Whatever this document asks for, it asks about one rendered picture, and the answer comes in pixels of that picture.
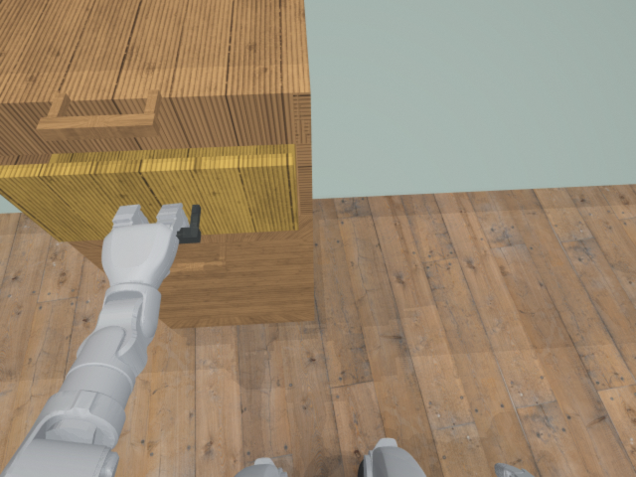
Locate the handle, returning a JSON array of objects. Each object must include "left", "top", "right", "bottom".
[
  {"left": 167, "top": 261, "right": 228, "bottom": 276},
  {"left": 36, "top": 113, "right": 160, "bottom": 141},
  {"left": 176, "top": 205, "right": 201, "bottom": 243}
]

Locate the robot left shin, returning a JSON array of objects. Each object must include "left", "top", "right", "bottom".
[{"left": 254, "top": 457, "right": 276, "bottom": 467}]

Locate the robot shin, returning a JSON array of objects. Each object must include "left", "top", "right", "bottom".
[
  {"left": 254, "top": 457, "right": 276, "bottom": 467},
  {"left": 373, "top": 438, "right": 398, "bottom": 451}
]

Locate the drawer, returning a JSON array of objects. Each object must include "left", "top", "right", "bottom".
[{"left": 0, "top": 144, "right": 299, "bottom": 241}]

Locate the robot left forearm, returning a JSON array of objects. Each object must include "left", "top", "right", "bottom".
[{"left": 0, "top": 282, "right": 161, "bottom": 477}]

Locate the left robot upper arm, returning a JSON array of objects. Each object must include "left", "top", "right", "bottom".
[{"left": 10, "top": 438, "right": 119, "bottom": 477}]

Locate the robot left hand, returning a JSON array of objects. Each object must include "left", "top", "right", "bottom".
[{"left": 101, "top": 203, "right": 190, "bottom": 290}]

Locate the cabinet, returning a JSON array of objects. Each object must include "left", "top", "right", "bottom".
[{"left": 0, "top": 0, "right": 314, "bottom": 329}]

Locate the robot right shin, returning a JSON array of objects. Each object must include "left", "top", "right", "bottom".
[{"left": 373, "top": 438, "right": 398, "bottom": 451}]

